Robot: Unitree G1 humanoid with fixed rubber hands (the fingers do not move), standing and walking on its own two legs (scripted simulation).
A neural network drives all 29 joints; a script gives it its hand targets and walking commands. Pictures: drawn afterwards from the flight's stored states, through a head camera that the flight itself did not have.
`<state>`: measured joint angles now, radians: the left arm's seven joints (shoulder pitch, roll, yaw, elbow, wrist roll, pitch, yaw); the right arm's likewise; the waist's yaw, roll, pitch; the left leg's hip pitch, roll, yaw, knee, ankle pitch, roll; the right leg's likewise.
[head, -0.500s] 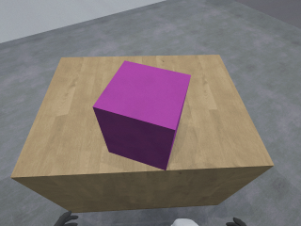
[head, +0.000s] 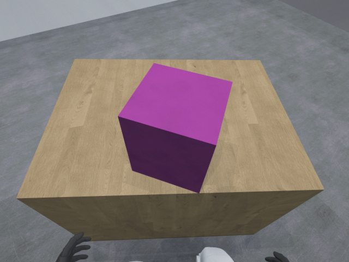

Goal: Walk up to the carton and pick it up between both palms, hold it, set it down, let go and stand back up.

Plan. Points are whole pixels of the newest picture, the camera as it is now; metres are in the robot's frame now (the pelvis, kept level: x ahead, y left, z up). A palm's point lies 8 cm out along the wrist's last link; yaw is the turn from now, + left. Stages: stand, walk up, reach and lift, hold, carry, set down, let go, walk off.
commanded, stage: walk up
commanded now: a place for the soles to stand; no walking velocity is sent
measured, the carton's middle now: (177, 130) +0.42 -0.01 +0.01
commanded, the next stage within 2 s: reach and lift in 1.30 s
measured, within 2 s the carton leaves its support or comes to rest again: neither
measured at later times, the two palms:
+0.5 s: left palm out of the picture +0.08 +0.25 -0.10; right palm out of the picture +0.08 -0.26 -0.08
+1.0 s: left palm out of the picture +0.07 +0.23 -0.09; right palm out of the picture +0.09 -0.27 -0.09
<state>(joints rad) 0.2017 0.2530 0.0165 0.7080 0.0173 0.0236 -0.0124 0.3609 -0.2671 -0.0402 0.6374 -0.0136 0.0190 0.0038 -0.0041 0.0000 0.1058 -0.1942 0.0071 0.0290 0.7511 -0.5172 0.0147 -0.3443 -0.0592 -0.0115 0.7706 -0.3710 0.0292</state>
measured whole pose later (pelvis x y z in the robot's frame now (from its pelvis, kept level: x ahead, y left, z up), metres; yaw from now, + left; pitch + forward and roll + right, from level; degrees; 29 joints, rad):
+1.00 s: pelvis +0.01 -0.03 +0.02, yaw +3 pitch -3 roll +0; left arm 0.26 0.24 0.00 0.78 0.00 0.01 -0.01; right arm 0.33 -0.24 -0.01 0.71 -0.02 0.00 0.00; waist 0.01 0.01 0.06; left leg -0.16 0.00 -0.05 0.59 -0.38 -0.01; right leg -0.28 -0.01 -0.07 0.60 -0.27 -0.03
